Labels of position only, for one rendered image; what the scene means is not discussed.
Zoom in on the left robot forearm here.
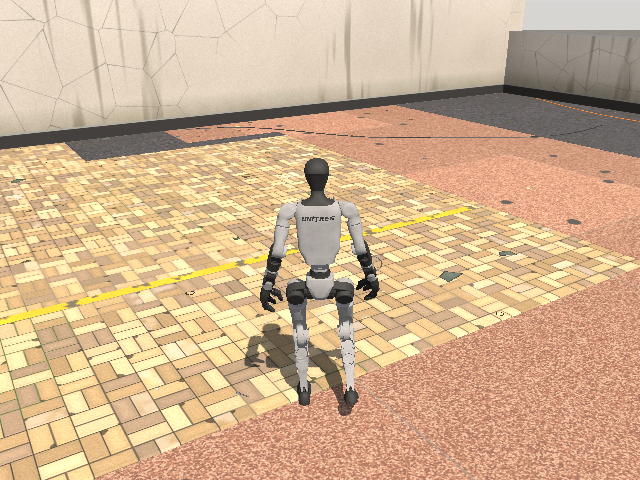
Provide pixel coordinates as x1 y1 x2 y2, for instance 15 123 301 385
262 243 282 290

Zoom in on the right robot forearm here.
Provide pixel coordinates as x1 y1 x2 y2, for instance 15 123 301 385
357 240 377 282

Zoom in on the robot left hand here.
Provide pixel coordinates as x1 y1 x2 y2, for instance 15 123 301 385
260 287 283 312

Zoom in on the robot right hand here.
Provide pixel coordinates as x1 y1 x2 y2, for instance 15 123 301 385
356 278 380 300

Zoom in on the robot left upper arm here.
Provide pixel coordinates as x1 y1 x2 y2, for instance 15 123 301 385
271 202 297 259

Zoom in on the left robot thigh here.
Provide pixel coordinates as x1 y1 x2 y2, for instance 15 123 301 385
286 279 310 346

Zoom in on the robot right upper arm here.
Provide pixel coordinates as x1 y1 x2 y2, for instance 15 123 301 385
339 201 367 256

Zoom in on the robot left shin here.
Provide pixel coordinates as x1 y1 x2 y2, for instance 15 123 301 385
293 329 309 392

